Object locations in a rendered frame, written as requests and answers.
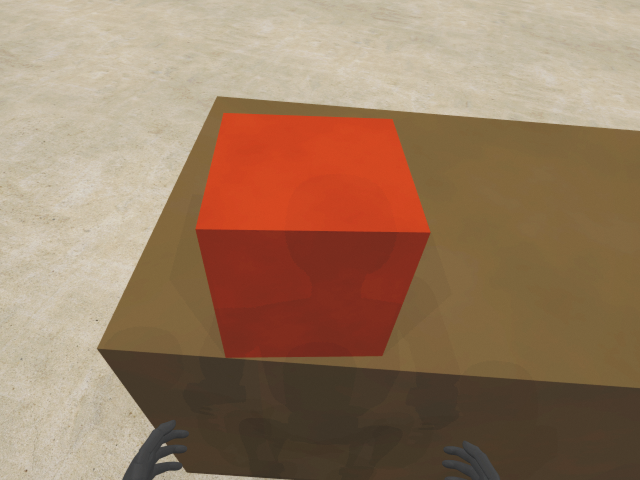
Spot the carton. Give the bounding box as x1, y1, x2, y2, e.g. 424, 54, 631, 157
195, 113, 431, 358

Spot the left robot hand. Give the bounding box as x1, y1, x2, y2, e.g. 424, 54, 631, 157
122, 420, 189, 480

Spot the right robot hand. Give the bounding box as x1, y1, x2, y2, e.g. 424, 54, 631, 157
442, 440, 500, 480

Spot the pedestal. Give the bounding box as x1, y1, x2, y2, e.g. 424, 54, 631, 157
97, 96, 640, 480

